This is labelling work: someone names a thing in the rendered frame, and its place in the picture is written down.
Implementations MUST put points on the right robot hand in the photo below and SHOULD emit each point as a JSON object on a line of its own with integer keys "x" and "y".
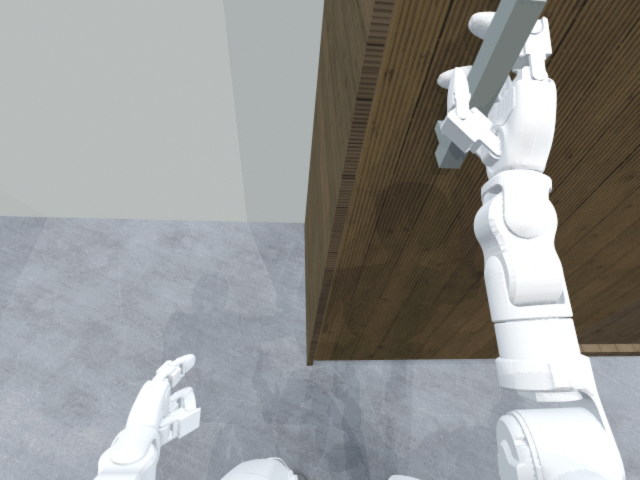
{"x": 523, "y": 114}

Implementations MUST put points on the left robot hand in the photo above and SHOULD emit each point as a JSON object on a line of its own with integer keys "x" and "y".
{"x": 172, "y": 416}

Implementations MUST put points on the right robot forearm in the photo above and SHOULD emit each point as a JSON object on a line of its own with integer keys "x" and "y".
{"x": 539, "y": 354}

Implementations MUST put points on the left robot shin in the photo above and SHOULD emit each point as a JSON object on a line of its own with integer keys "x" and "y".
{"x": 280, "y": 460}

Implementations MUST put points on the wardrobe door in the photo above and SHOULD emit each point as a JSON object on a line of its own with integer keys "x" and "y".
{"x": 621, "y": 327}
{"x": 408, "y": 282}

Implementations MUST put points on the left robot thigh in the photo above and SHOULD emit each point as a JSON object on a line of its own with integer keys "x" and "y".
{"x": 260, "y": 469}

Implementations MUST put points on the left robot forearm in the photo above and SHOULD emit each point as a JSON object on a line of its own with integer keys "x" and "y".
{"x": 133, "y": 455}

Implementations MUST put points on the right robot upper arm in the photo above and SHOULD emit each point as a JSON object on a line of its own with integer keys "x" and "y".
{"x": 555, "y": 444}

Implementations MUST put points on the handle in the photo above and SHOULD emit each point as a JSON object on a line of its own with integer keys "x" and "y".
{"x": 508, "y": 32}

